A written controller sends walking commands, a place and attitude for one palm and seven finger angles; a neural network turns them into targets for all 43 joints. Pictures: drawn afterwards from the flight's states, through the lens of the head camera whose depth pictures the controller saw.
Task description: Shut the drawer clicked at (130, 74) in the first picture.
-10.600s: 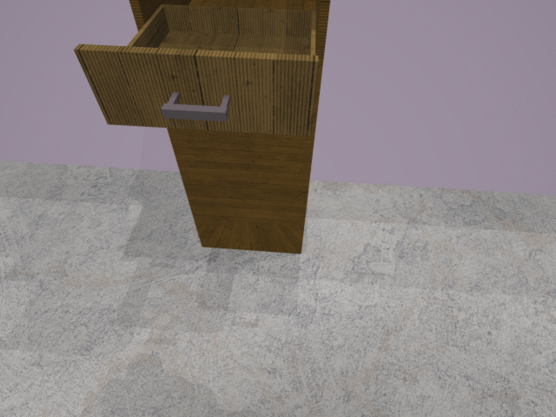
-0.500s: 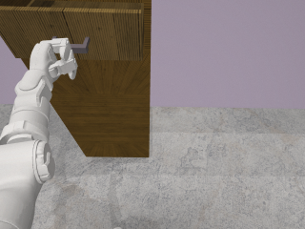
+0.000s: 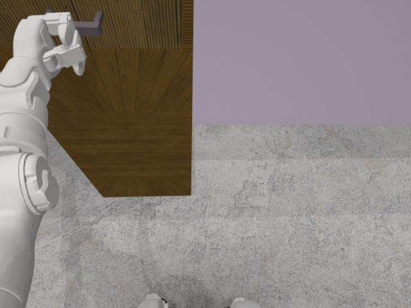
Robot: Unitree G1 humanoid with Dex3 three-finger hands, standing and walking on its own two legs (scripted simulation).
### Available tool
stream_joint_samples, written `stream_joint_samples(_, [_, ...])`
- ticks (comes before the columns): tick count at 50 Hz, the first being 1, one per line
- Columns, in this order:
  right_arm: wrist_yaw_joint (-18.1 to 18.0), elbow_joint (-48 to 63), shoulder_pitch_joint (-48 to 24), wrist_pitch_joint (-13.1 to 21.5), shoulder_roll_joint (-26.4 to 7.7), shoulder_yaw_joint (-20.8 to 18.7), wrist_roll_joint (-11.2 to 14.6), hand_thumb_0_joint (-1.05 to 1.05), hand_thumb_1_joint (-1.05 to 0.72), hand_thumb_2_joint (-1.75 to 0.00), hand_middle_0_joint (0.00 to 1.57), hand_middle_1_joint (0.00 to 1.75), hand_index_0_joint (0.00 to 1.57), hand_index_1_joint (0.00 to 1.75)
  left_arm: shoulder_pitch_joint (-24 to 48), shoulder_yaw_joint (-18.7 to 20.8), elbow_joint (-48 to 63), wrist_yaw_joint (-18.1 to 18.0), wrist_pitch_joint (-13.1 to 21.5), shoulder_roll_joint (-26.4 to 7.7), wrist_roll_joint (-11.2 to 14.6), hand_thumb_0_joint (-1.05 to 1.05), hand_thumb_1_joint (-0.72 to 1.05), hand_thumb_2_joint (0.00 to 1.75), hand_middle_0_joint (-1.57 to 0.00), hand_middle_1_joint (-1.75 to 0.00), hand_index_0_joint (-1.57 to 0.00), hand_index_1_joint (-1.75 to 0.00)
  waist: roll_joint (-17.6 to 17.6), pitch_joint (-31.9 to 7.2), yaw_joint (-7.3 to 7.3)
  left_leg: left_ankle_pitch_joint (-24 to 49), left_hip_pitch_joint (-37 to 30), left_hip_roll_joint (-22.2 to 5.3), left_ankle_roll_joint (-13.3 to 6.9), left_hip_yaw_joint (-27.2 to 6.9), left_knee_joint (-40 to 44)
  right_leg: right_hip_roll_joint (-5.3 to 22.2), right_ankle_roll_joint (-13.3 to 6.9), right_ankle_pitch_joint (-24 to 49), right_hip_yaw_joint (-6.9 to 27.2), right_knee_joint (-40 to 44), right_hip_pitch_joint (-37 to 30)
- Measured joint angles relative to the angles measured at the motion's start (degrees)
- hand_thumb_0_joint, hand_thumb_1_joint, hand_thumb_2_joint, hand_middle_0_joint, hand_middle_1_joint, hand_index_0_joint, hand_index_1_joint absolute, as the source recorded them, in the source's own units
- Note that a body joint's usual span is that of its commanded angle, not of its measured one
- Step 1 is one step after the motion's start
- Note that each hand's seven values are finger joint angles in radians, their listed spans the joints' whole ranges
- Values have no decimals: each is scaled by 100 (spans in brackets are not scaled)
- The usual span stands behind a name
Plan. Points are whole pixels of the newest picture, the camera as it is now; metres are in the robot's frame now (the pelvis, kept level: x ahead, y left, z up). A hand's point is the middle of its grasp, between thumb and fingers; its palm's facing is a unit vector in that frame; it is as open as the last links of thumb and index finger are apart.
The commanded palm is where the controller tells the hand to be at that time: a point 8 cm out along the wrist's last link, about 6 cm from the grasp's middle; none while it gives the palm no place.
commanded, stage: push the drawer shut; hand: left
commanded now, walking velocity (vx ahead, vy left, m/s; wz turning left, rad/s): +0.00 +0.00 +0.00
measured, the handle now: (72, 22) +0.61 +0.20 +0.18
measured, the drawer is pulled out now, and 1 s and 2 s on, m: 0.00 0.00 0.00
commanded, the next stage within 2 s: pull the fist back off the drawer in 0.18 s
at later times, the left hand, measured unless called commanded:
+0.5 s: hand (76, 48) +0.53 +0.18 +0.18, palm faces -0.04 -1.00 -0.02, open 3.0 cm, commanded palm +0.54 +0.21 +0.18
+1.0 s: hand (83, 57) +0.52 +0.17 +0.17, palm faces -0.03 -1.00 +0.00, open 3.2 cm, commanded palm +0.49 +0.22 +0.18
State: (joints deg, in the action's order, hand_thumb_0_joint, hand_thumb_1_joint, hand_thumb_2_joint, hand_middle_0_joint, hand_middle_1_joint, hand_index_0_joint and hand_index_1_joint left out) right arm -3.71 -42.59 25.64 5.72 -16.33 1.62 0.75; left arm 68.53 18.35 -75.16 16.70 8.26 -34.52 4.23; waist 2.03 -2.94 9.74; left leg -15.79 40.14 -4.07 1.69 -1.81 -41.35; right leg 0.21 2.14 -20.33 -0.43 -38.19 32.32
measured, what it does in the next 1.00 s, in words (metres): stands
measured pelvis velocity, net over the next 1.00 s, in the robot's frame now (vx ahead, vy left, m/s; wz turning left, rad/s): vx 0.02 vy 0.00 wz -0.03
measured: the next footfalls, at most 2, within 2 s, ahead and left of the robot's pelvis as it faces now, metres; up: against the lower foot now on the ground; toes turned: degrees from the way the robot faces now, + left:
none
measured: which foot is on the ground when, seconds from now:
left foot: down 0.00-1.00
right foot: down 0.00-1.00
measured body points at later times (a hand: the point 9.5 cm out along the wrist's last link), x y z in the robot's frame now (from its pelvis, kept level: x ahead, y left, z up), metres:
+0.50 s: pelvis -0.01 +0.00 +0.00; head +0.09 +0.01 +0.44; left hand +0.53 +0.23 +0.18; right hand -0.04 -0.27 -0.11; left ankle +0.04 +0.14 -0.71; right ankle -0.02 -0.15 -0.71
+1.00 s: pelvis +0.02 +0.00 +0.00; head +0.07 +0.00 +0.45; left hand +0.51 +0.22 +0.18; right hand +0.02 -0.27 -0.11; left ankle +0.04 +0.14 -0.71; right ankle -0.02 -0.15 -0.71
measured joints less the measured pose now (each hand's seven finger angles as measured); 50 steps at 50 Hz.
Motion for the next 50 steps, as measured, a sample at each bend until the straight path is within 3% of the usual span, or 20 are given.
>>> stream_joint_samples(14, [-44,-139,50,110,-43,30,19,1,-90,-90,20,30,20,30,123,-178,-74,-133,-17,-105,77,-2,70,97,-140,-160,-140,-160,-8,7,73,34,100,-23,3,-53,-22,-34,0,68,-42,57,50])
stream_joint_samples(32, [68,76,46,9,1,8,-54,1,-90,-90,20,30,20,30,19,15,16,-190,-22,10,-63,0,75,95,-140,-160,-140,-160,8,-47,82,-4,97,11,-22,-15,-87,4,17,14,-4,-45,72])
stream_joint_samples(50, [128,436,-134,-385,78,-52,72,1,-90,-90,20,30,20,30,-1470,433,1298,-224,-117,611,120,1,89,90,-140,-160,-140,-160,61,-200,-127,-207,-643,-52,-2,227,107,-19,-8,-131,218,89,-534])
